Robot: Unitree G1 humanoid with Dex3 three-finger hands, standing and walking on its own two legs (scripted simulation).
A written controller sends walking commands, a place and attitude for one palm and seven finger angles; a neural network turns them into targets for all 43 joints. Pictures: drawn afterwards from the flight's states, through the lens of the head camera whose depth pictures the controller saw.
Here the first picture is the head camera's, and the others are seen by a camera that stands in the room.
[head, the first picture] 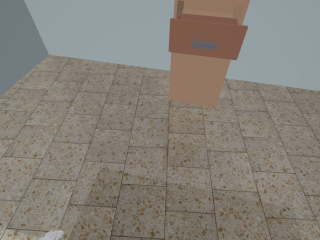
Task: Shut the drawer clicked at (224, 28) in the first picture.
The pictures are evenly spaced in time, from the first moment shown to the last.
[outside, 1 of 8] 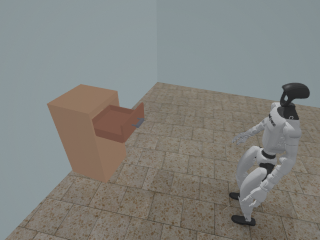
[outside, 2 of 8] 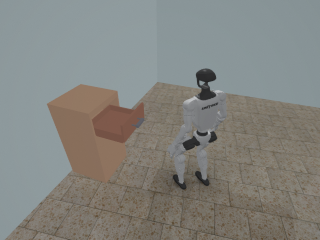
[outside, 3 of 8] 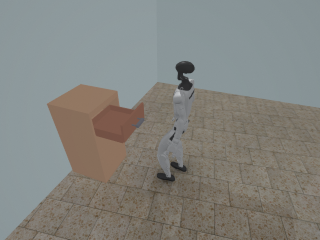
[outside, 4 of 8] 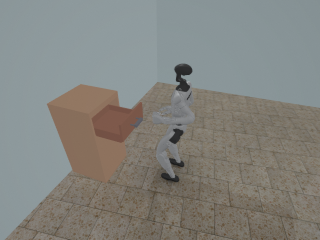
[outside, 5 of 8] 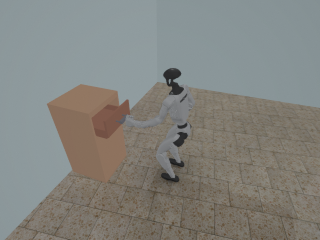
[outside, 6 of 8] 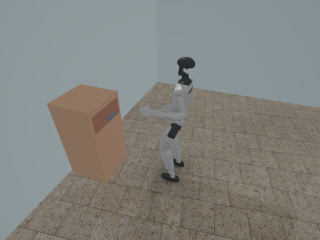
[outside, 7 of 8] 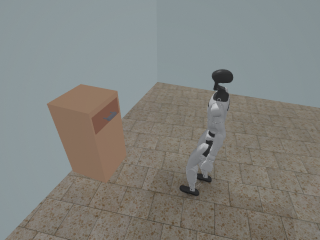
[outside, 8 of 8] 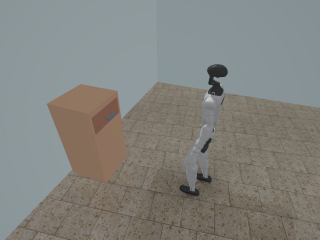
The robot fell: no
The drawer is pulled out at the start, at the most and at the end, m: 0.29 0.29 0.00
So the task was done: yes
